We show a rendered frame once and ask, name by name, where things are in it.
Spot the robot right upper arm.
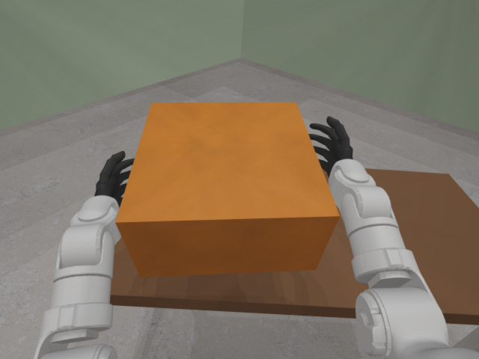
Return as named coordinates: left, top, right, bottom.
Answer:
left=356, top=287, right=479, bottom=359

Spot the robot right hand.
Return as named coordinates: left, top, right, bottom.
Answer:
left=309, top=116, right=353, bottom=177

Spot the robot left hand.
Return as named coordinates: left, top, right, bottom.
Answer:
left=94, top=151, right=134, bottom=207

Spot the table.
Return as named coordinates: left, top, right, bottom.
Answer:
left=110, top=168, right=479, bottom=352

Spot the carton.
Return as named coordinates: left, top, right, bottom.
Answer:
left=115, top=102, right=340, bottom=277

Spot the robot left upper arm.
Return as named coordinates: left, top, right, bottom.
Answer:
left=41, top=343, right=118, bottom=359

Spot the right robot forearm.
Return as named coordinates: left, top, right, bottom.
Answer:
left=329, top=159, right=448, bottom=340

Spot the left robot forearm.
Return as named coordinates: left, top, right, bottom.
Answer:
left=33, top=195, right=121, bottom=359

